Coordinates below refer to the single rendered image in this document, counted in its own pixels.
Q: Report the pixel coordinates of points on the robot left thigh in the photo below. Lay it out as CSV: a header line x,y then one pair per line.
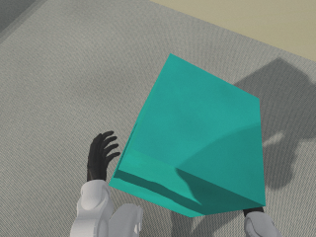
x,y
126,220

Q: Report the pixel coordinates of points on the left robot hand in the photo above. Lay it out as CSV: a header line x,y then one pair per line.
x,y
98,161

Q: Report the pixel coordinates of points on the right robot hand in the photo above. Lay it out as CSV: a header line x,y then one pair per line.
x,y
248,210

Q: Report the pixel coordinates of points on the right robot forearm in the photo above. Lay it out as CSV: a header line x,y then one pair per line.
x,y
259,224

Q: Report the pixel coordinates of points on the left robot forearm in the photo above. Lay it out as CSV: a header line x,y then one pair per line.
x,y
94,210

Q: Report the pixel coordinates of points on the carton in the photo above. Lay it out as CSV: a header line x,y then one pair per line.
x,y
196,146

